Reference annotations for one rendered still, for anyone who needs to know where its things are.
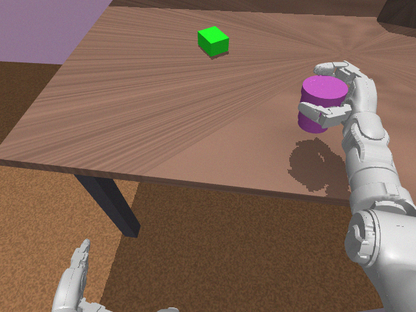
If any table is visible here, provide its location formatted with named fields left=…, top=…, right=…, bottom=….
left=0, top=0, right=416, bottom=238

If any right robot arm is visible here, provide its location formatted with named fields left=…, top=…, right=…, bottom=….
left=341, top=112, right=416, bottom=312

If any right robot hand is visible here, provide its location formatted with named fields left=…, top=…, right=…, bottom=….
left=298, top=60, right=378, bottom=129

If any left robot hand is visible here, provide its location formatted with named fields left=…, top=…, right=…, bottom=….
left=51, top=239, right=112, bottom=312

